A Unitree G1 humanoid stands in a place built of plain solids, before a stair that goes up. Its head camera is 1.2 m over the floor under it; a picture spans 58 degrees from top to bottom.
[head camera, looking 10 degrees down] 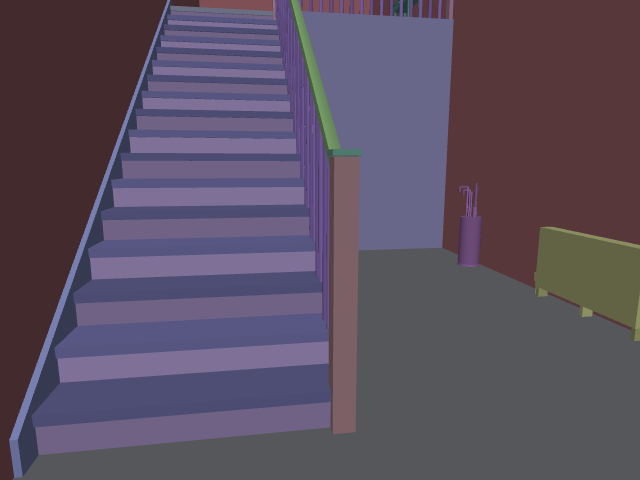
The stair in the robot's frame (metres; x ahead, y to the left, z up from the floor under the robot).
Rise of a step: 0.18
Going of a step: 0.26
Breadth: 1.33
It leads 9 degrees to the left of straight ahead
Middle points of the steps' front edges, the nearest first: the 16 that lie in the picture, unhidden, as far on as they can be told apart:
1.71 0.56 0.19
1.97 0.56 0.37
2.22 0.60 0.55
2.47 0.64 0.73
2.73 0.68 0.91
2.98 0.72 1.09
3.23 0.76 1.27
3.48 0.80 1.45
3.74 0.84 1.64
3.99 0.88 1.82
4.24 0.92 2.00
4.50 0.96 2.18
4.75 1.00 2.36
5.00 1.04 2.54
5.25 1.08 2.72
5.51 1.12 2.91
